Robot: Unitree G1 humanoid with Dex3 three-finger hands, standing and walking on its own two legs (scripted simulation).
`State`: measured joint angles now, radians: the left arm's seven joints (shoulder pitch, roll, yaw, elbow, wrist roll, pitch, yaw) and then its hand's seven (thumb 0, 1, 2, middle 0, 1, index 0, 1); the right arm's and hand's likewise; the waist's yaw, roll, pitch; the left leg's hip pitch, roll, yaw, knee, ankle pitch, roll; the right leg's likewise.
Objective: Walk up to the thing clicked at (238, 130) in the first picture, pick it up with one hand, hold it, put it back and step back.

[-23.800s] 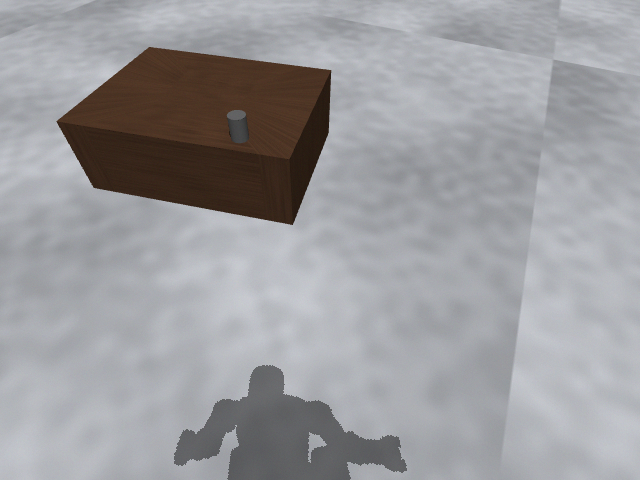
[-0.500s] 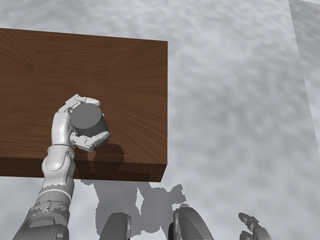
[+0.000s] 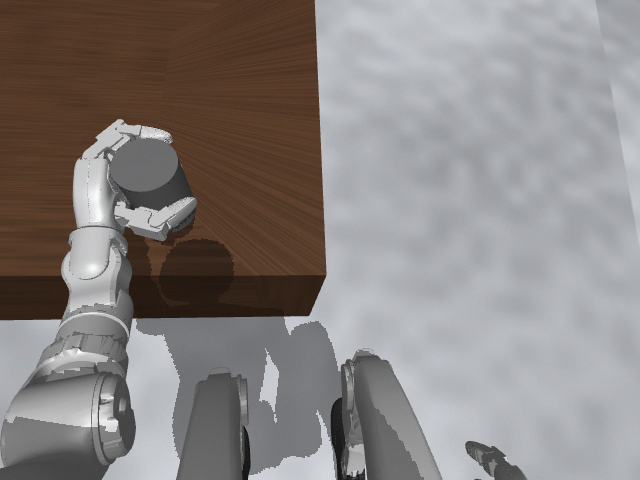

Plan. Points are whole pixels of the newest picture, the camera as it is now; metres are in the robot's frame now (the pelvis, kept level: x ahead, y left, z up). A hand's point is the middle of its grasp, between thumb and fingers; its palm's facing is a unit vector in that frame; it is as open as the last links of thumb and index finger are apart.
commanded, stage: crouch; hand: left
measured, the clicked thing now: (158, 188) +0.47 +0.17 -0.01
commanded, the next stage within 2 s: lower in 0.28 s
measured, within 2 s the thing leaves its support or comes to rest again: rests again in 1.30 s
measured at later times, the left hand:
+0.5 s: hand (168, 192) +0.49 +0.16 -0.05, palm faces +0.03 -1.00 -0.03, open 10.0 cm
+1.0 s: hand (179, 211) +0.50 +0.17 -0.12, palm faces +0.02 -1.00 -0.03, open 10.0 cm
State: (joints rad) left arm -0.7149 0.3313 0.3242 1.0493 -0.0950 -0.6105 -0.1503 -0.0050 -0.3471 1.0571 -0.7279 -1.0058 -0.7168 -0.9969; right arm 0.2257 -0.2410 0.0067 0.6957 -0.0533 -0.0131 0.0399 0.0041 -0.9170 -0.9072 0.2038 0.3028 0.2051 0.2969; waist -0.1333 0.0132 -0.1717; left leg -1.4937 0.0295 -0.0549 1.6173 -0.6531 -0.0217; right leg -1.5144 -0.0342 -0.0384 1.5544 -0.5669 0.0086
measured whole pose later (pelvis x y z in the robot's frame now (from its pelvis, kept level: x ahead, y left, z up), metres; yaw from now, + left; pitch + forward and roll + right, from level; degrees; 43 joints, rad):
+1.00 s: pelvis -0.03 +0.00 -0.12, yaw +0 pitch +35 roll -3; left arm -0.92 0.45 0.38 1.15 -0.04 -0.57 -0.16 0.00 -0.35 1.06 -0.73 -1.01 -0.72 -1.00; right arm 0.20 -0.27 0.05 0.65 -0.07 -0.01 0.04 0.00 -0.93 -0.91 0.20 0.30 0.20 0.30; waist -0.19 0.01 -0.16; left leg -1.92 0.00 -0.07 2.01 -0.71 -0.03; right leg -1.95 -0.05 -0.03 1.94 -0.61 0.01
